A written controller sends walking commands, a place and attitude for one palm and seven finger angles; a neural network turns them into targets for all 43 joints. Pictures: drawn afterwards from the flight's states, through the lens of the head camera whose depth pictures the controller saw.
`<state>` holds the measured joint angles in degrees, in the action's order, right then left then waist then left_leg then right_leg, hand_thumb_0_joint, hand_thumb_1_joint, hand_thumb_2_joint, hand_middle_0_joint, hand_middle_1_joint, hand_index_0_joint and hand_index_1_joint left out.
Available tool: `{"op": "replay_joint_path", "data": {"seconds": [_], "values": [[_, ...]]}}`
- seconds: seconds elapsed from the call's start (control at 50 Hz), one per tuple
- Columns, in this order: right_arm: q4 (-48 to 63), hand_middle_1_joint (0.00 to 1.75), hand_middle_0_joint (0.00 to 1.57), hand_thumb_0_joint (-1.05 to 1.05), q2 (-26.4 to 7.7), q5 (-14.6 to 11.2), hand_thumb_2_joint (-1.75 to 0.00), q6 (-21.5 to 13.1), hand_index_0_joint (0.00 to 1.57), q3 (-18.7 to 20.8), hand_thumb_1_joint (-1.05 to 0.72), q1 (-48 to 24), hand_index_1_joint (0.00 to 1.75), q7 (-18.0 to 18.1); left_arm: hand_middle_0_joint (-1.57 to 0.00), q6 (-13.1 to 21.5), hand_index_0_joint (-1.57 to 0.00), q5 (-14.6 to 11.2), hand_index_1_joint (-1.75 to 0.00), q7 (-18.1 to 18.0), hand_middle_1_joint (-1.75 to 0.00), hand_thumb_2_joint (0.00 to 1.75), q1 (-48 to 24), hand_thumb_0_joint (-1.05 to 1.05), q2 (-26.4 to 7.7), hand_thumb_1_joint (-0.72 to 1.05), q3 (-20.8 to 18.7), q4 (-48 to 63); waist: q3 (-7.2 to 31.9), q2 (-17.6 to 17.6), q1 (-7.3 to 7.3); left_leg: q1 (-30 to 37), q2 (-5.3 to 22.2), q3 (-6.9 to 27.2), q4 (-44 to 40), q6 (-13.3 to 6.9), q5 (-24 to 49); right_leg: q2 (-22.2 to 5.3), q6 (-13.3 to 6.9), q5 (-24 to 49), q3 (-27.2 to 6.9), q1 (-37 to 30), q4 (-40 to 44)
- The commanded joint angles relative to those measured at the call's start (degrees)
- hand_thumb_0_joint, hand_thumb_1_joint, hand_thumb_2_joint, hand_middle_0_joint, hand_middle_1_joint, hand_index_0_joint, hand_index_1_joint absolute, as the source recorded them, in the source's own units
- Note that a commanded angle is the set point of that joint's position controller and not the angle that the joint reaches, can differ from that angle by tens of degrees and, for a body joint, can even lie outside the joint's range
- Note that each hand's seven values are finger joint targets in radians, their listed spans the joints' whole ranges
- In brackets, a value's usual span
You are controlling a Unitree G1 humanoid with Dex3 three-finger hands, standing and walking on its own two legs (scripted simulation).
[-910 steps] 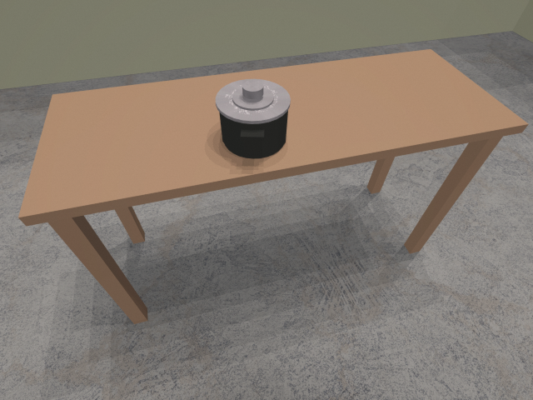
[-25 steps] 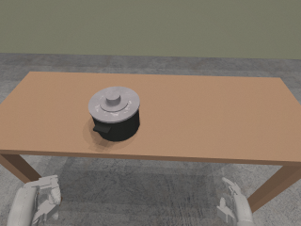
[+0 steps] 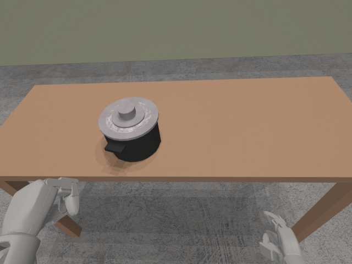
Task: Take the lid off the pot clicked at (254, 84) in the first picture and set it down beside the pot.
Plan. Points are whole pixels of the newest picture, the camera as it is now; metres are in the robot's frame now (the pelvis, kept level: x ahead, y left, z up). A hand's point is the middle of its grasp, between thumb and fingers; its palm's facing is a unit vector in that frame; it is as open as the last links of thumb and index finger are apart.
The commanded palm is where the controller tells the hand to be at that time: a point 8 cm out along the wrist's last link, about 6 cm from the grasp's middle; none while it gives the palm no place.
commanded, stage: reach forward and open the fingers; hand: left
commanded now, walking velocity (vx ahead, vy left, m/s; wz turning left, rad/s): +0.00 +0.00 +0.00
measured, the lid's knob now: (126, 110) +0.48 +0.21 +0.08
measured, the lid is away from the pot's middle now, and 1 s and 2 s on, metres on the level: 0.00 0.00 0.00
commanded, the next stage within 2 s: move the open hand above the knob in 0.94 s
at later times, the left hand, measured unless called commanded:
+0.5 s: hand (49, 191) +0.21 +0.28 +0.11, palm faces -0.15 -0.14 -0.98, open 6.0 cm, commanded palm +0.20 +0.27 +0.18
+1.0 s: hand (43, 161) +0.25 +0.29 +0.15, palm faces -0.06 -0.06 -1.00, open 10.0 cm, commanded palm +0.22 +0.27 +0.21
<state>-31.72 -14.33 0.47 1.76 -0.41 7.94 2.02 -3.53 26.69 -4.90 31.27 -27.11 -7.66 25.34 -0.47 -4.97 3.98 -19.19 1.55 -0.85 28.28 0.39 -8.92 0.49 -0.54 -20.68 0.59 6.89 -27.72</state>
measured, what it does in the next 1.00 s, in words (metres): stands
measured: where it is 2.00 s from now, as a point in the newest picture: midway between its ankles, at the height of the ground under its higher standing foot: outside the picture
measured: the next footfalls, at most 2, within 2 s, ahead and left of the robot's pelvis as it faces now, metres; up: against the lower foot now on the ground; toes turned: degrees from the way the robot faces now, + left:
none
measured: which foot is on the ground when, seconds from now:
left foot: down 0.00-1.00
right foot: down 0.00-1.00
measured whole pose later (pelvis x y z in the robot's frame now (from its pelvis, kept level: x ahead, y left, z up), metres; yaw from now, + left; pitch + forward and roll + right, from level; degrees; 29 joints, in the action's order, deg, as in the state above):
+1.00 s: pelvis -0.04 +0.02 +0.00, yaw +3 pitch -3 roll -1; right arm -34.8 -14.5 -2.7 3.6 -1.9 3.7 0.1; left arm -8.2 43.9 15.7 -10.9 -37.5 1.3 4.0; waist -2.4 -7.7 4.2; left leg -18.8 -0.4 0.9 24.4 -1.2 -2.9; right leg -0.9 1.1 -17.2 2.6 7.2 -27.2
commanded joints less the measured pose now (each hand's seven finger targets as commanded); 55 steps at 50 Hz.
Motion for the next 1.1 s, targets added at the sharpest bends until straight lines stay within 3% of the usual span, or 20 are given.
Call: {"op": "replay_joint_path", "data": {"seconds": [0.0, 0.06, 0.14, 0.2, 0.22, 0.24, 0.28, 0.34, 0.44, 0.5, 0.52, 0.58, 0.6, 0.7, 0.74, 0.82, 0.88, 0.98, 1.0, 1.08], "values": [[11.83, 0.3, 0.2, 0.0, -5.52, -1.17, -0.9, 1.44, 0.2, 1.51, -0.9, -11.94, 0.3, -0.02, -1.19, -3.05, -1.19, 13.61, -1.18, 0.51, -1.18, 0.98, -5.16, 0.0, -17.11, 0.64, -8.09, 11.0, 10.49, 2.79, 0.96, 10.57, -2.26, -1.68, 1.43, -2.63, 8.74, 0.18, -0.79, 18.67, -0.72, 8.97, 3.41], [10.19, 0.3, 0.2, 0.0, -5.8, -1.98, -0.9, 1.97, 0.2, 1.54, -0.9, -11.37, 0.3, 0.09, -1.16, -4.19, -1.16, 17.77, -1.07, 3.57, -1.07, 1.04, -9.35, 0.0, -19.62, 0.55, -7.36, 5.34, 12.02, 4.43, 0.51, 12.1, -2.43, -0.24, 1.54, -3.07, 7.74, -0.36, 0.19, 18.31, -0.77, 9.22, 4.51], [9.88, 0.3, 0.2, 0.0, -5.82, -3.43, -0.9, 0.94, 0.2, 1.89, -0.9, -12.14, 0.3, 0.58, -1.11, -4.27, -1.11, 14.69, -0.93, 10.62, -0.93, 1.11, -14.78, 0.0, -16.29, 0.42, -0.89, 1.15, 8.23, 6.36, -1.53, 11.78, -3.0, 0.1, 0.4, -3.81, 6.23, -0.53, 1.36, 20.57, 0.3, 9.41, 5.4], [10.12, 0.3, 0.2, 0.0, -5.52, -3.23, -0.9, -0.6, 0.2, 1.37, -0.9, -13.04, 0.3, 1.28, -1.08, -2.49, -1.08, 13.87, -0.83, 14.42, -0.83, 1.16, -21.45, 0.0, -20.37, 0.33, -2.26, 4.89, 9.62, 4.57, -1.36, 13.64, -3.61, 0.26, 0.51, -4.3, 8.24, -0.5, 1.55, 23.63, 0.37, 8.46, 5.55], [9.58, 0.3, 0.2, 0.0, -6.08, -3.1, -0.9, -0.7, 0.2, 1.06, -0.9, -12.44, 0.3, 1.41, -1.07, -1.69, -1.07, 15.19, -0.79, 14.74, -0.79, 1.17, -24.11, 0.0, -26.14, 0.3, -6.42, 6.63, 12.27, 3.52, -0.46, 15.45, -3.51, 0.8, 0.05, -4.03, 9.97, -0.78, 1.51, 23.73, -0.05, 7.84, 5.87], [9.26, 0.3, 0.2, 0.0, -5.69, -2.67, -0.9, -0.59, 0.2, 1.19, -0.9, -12.57, 0.3, 1.62, -1.05, -1.44, -1.05, 15.26, -0.76, 15.32, -0.76, 1.18, -22.98, 0.0, -24.97, 0.27, -5.74, 4.09, 9.71, 3.02, -0.79, 14.52, -3.47, 0.88, -0.34, -4.04, 9.83, -0.29, 1.33, 22.98, 0.54, 7.64, 6.16], [8.6, 0.3, 0.2, 0.0, -5.84, -2.67, -0.9, -0.96, 0.2, 0.75, -0.9, -14.26, 0.3, 1.27, -1.03, -0.64, -1.03, 17.62, -0.68, 15.21, -0.68, 1.2, -26.29, 0.0, -31.58, 0.21, -12.54, 3.67, 9.47, 0.28, 0.64, 15.71, -3.47, 0.92, -0.07, -3.71, 11.66, 0.08, 0.26, 23.84, -0.3, 7.48, 6.79], [8.32, 0.3, 0.2, 0.0, -5.13, -2.84, -0.9, 0.42, 0.2, 0.97, -0.9, -11.6, 0.3, -0.07, -0.99, -0.89, -0.99, 15.87, -0.58, 15.55, -0.58, 1.23, -23.76, 0.0, -20.69, 0.13, -5.11, -3.65, 5.35, -0.17, -0.32, 14.91, -2.73, 1.09, -2.23, -3.04, 9.6, 0.77, 0.29, 17.49, 2.53, 9.16, 7.63], [10.29, 0.3, 0.2, 0.0, -5.69, -3.32, -0.9, -0.12, 0.2, 1.67, -0.9, -13.8, 0.3, -1.84, -0.93, -1.68, -0.93, 14.12, -0.4, 16.59, -0.4, 1.29, -29.22, 0.0, -16.26, -0.02, 1.33, 3.5, 10.11, -0.54, -0.54, 17.37, -2.08, 1.75, -4.71, -2.84, 6.64, 0.96, 0.32, 13.46, 2.66, 7.99, 7.53], [9.59, 0.3, 0.2, 0.0, -5.23, -2.78, -0.9, -1.17, 0.2, 0.99, -0.9, -14.04, 0.3, -1.42, -0.9, -1.24, -0.9, 17.59, -0.29, 15.85, -0.29, 1.33, -37.46, 0.0, -21.19, -0.11, -0.34, 6.43, 13.82, -1.36, -0.24, 18.99, -1.88, 2.97, -5.11, -2.99, 5.35, 1.49, -0.21, 10.73, 2.62, 7.13, 7.0], [8.01, 0.3, 0.2, 0.0, -5.82, -2.75, -0.9, -1.07, 0.2, 0.9, -0.9, -13.74, 0.3, -1.16, -0.89, -1.22, -0.89, 19.38, -0.26, 15.22, -0.26, 1.35, -40.0, 0.0, -27.02, -0.14, -5.13, 3.66, 14.06, -1.72, 0.49, 18.96, -1.68, 3.45, -5.89, -2.71, 4.4, 1.15, -0.36, 9.15, 2.31, 7.36, 7.53], [6.42, 0.3, 0.2, 0.0, -5.97, -2.83, -0.9, -0.36, 0.2, 0.63, -0.9, -14.28, 0.3, -0.93, -0.85, -2.13, -0.85, 21.39, -0.15, 14.22, -0.15, 1.39, -44.48, 0.0, -30.55, -0.23, -9.71, -3.68, 11.16, -3.09, 1.26, 16.58, -1.68, 3.84, -6.59, -2.39, 1.32, 1.86, -1.31, 6.07, 2.23, 7.84, 7.37], [6.66, 0.3, 0.2, 0.0, -5.02, -2.94, -0.9, 0.11, 0.2, 0.28, -0.9, -13.88, 0.3, -1.0, -0.84, -2.72, -0.84, 20.05, -0.12, 14.43, -0.12, 1.4, -44.44, 0.0, -23.58, -0.27, -3.72, -6.46, 10.12, -2.5, 0.42, 15.74, -1.69, 3.64, -7.24, -2.16, -0.26, 1.72, -1.0, 4.4, 3.35, 8.18, 7.31], [9.13, 0.3, 0.2, 0.0, -5.19, -3.76, -0.9, -1.21, 0.2, 1.04, -0.9, -15.46, 0.3, -2.68, -0.83, -4.3, -0.83, 15.4, -0.08, 17.6, -0.08, 1.44, -42.22, 0.0, -11.84, -0.31, 7.79, -2.37, 12.99, -1.21, -0.47, 18.53, -1.45, 4.02, -8.06, -2.16, -1.49, 1.39, -0.49, 6.65, 3.41, 8.04, 6.74], [8.88, 0.3, 0.2, 0.0, -5.89, -3.51, -0.9, -1.15, 0.2, 1.14, -0.9, -15.44, 0.3, -2.38, -0.84, -3.96, -0.84, 16.6, -0.08, 18.14, -0.08, 1.46, -45.11, 0.0, -15.68, -0.31, 6.24, -1.08, 12.68, 0.26, -0.75, 18.26, -1.49, 4.32, -8.69, -2.21, -3.65, 1.45, -0.29, 5.33, 2.99, 8.21, 7.39], [5.35, 0.3, 0.2, 0.0, -6.18, -2.94, -0.9, -0.91, 0.2, -0.14, -0.9, -14.43, 0.3, -0.48, -0.84, -3.64, -0.84, 22.38, -0.08, 17.04, -0.08, 1.48, -59.0, 0.0, -31.23, -0.32, -5.5, -9.07, 11.38, 0.17, -0.04, 15.31, -1.87, 4.08, -8.35, -2.13, -5.45, 1.34, -0.75, 0.71, 2.6, 8.74, 7.42], [5.97, 0.3, 0.2, 0.0, -5.96, -3.36, -0.9, -1.12, 0.2, 0.24, -0.9, -14.49, 0.3, -0.5, -0.84, -3.59, -0.84, 20.89, -0.08, 16.98, -0.08, 1.48, -62.11, 0.0, -28.99, -0.32, -4.99, -11.91, 10.46, -3.42, 0.2, 15.18, -2.09, 4.12, -7.96, -2.15, -5.83, 1.65, -1.31, 1.07, 2.44, 9.24, 6.87], [8.85, 0.3, 0.2, 0.0, -5.63, -3.96, -0.9, -2.09, 0.2, 1.16, -0.9, -14.71, 0.3, -2.64, -0.84, -4.79, -0.84, 15.38, -0.08, 21.18, -0.08, 1.49, -49.75, 0.0, -13.55, -0.32, 7.01, -10.32, 12.73, -0.41, -0.88, 17.44, -2.54, 2.89, -6.01, -2.47, -0.66, 1.14, -0.58, 7.61, 2.83, 8.62, 6.32], [8.33, 0.3, 0.2, 0.0, -5.9, -3.98, -0.9, -1.59, 0.2, 0.8, -0.9, -14.55, 0.3, -2.75, -0.84, -4.89, -0.84, 16.18, -0.08, 22.15, -0.08, 1.49, -51.28, 0.0, -13.83, -0.32, 8.16, -10.43, 11.97, 1.28, -1.21, 16.9, -2.49, 2.51, -6.37, -2.46, -1.12, 1.19, -0.39, 7.04, 3.32, 8.94, 6.83], [6.81, 0.3, 0.2, 0.0, -7.67, -3.78, -0.9, -1.28, 0.2, 0.62, -0.9, -13.82, 0.3, -0.71, -0.84, -4.75, -0.84, 19.68, -0.08, 20.51, -0.08, 1.5, -67.29, 0.0, -29.85, -0.33, -2.54, -13.59, 7.71, 2.45, -1.44, 13.79, -2.83, 2.41, -6.73, -2.68, -7.03, 1.33, -0.41, 0.18, 2.32, 10.97, 7.56]]}}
